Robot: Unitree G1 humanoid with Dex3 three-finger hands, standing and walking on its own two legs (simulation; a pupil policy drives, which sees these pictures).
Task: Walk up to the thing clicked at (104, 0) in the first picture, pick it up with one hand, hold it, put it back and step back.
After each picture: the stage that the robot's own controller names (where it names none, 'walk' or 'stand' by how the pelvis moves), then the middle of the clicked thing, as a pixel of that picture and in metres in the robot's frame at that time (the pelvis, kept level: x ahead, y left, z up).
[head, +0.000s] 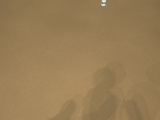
stand; (103, 1) +2.38 -0.36 -0.72
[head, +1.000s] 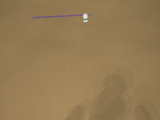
walk; (85, 17) +2.27 +0.10 -0.70
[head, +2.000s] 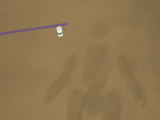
walk; (59, 31) +1.59 +0.39 -0.72
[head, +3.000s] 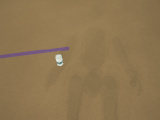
walk; (59, 60) +1.10 +0.30 -0.72
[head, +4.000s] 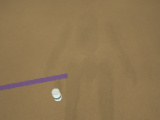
walk; (56, 94) +0.69 +0.30 -0.72
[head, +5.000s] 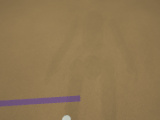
walk; out of the picture +0.47 +0.17 -0.71
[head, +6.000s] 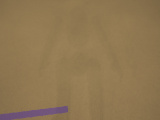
stand; out of the picture +0.36 +0.19 -0.72
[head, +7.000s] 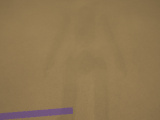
stand; out of the picture +0.35 +0.18 -0.72
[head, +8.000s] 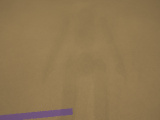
stand; out of the picture +0.36 +0.19 -0.73
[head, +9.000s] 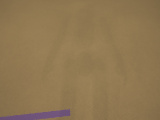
stand; out of the picture +0.35 +0.21 -0.73
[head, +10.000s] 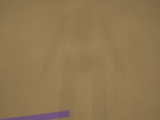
stand; out of the picture +0.33 +0.21 -0.73
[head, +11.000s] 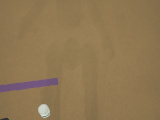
go down; (44, 111) +0.37 +0.20 -0.62
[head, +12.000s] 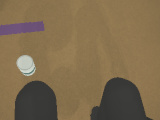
go down; (26, 66) +0.42 +0.22 -0.30
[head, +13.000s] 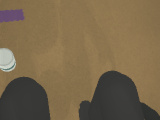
close in; (5, 60) +0.42 +0.24 -0.27
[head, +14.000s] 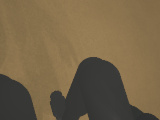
close; out of the picture +0.41 +0.26 -0.22
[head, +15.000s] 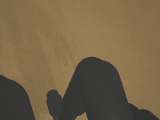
close; out of the picture +0.40 +0.27 -0.22
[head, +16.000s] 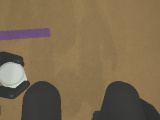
lift; (14, 78) +0.32 +0.23 -0.07
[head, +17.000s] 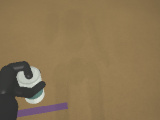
hold; (31, 85) +0.33 +0.17 +0.05
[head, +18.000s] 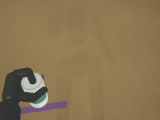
hold; (35, 90) +0.33 +0.17 +0.01
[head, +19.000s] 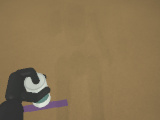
hold; (38, 90) +0.33 +0.16 +0.00
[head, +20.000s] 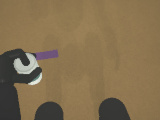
crouch; (29, 70) +0.39 +0.18 -0.08
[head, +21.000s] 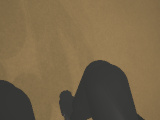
lower; out of the picture +0.41 +0.26 -0.22
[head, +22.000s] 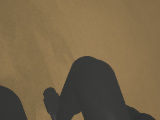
lower; out of the picture +0.42 +0.29 -0.23
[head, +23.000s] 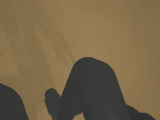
lower; out of the picture +0.42 +0.28 -0.23
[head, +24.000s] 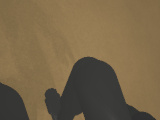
lower; out of the picture +0.42 +0.28 -0.23
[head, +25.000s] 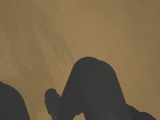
rest; out of the picture +0.42 +0.28 -0.22
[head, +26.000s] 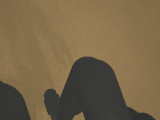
open; out of the picture +0.41 +0.25 -0.23
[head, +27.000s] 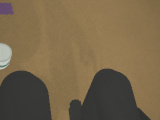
stand; (0, 57) +0.42 +0.23 -0.25
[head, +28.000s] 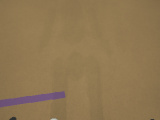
stand; out of the picture +0.36 +0.16 -0.62
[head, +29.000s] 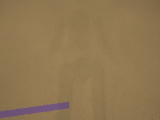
stand; out of the picture +0.37 +0.17 -0.67
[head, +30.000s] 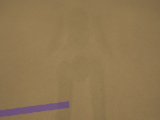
stand; out of the picture +0.36 +0.17 -0.67
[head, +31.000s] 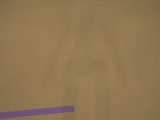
stand; out of the picture +0.38 +0.16 -0.72
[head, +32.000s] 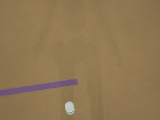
walk; (69, 108) +0.44 +0.11 -0.71
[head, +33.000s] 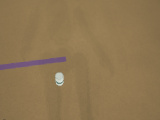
walk; (59, 79) +0.70 +0.13 -0.69
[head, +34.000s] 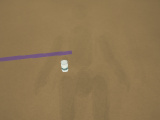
stand; (64, 66) +1.01 +0.20 -0.70
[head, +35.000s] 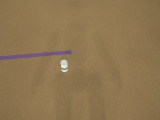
stand; (64, 65) +1.00 +0.18 -0.72
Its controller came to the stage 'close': yes
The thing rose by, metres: 0.71
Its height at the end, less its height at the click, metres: +0.00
